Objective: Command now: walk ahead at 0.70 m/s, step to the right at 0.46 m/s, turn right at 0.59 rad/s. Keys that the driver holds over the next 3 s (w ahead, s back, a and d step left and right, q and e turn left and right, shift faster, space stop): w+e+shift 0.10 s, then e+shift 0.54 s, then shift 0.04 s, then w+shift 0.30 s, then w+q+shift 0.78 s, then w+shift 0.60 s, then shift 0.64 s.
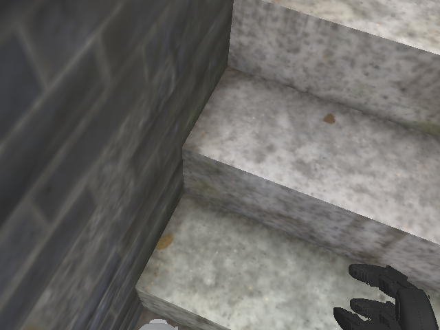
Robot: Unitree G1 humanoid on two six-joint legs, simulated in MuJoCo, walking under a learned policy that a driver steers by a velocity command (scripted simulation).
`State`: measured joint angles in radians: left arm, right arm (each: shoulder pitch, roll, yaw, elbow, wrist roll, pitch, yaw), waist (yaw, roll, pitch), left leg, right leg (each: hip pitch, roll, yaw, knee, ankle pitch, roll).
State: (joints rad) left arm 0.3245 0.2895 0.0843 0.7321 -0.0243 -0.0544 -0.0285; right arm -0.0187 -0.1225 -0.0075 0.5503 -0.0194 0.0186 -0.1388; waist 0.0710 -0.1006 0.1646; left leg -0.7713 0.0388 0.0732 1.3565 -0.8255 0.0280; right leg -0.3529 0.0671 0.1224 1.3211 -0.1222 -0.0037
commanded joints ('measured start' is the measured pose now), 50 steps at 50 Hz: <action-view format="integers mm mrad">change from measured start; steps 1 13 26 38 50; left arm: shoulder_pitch -253 113 120 29 -128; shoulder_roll -14 90 237 214 -19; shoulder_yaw -1 19 40 54 -45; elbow -265 -130 -119 -54 -74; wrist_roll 67 33 54 -2 113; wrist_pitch -9 108 45 55 124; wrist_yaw -34 48 45 26 -1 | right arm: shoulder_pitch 240 -44 -200 208 -59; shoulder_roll -284 -257 -138 -160 -132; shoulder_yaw -123 -45 -14 -35 -40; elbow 2 -77 -179 -66 142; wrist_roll -4 66 -2 -38 55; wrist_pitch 9 -48 -31 -33 -131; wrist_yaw -62 74 72 78 66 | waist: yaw -125 186 64 -208 48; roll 192 -11 -27 85 180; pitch -453 -255 -262 -523 -155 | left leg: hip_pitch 577 419 -588 660 4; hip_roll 279 24 -107 -51 134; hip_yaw -739 88 -64 -284 -404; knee -725 -175 986 -271 -507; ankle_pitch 584 743 261 60 299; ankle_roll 114 -58 -34 128 178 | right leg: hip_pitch -419 280 467 -33 -263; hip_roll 108 28 -223 -67 -77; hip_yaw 165 -93 436 184 -28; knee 841 -1088 -819 -642 35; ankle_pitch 154 315 723 1096 -102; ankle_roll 51 -152 -250 -115 -10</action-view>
